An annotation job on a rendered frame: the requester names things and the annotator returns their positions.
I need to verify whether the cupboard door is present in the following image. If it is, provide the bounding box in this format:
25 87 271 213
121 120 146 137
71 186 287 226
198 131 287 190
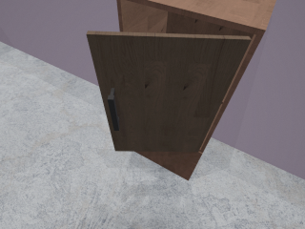
86 31 252 153

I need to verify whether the handle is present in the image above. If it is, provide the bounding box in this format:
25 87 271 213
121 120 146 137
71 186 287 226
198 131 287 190
107 88 120 131

